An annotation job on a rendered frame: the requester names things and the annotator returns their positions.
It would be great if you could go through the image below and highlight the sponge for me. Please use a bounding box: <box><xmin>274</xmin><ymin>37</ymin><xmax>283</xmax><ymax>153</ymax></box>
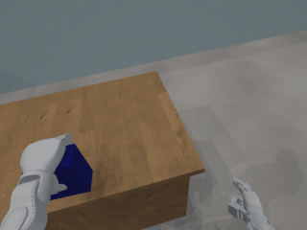
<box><xmin>22</xmin><ymin>144</ymin><xmax>93</xmax><ymax>200</ymax></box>

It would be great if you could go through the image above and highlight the table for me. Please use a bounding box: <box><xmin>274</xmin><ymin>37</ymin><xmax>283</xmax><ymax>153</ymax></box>
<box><xmin>0</xmin><ymin>71</ymin><xmax>205</xmax><ymax>230</ymax></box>

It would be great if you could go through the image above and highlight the right robot hand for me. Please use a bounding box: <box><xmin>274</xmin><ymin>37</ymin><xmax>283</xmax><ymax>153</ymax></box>
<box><xmin>227</xmin><ymin>178</ymin><xmax>265</xmax><ymax>221</ymax></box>

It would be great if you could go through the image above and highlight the left robot forearm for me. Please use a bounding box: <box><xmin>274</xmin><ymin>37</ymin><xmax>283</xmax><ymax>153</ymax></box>
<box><xmin>0</xmin><ymin>171</ymin><xmax>54</xmax><ymax>230</ymax></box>

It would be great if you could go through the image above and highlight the right robot forearm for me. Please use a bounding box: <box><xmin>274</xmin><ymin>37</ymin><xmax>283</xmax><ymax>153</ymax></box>
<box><xmin>246</xmin><ymin>213</ymin><xmax>275</xmax><ymax>230</ymax></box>

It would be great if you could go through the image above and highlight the left robot hand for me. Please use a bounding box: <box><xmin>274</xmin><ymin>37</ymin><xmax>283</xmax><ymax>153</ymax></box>
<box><xmin>20</xmin><ymin>133</ymin><xmax>75</xmax><ymax>195</ymax></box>

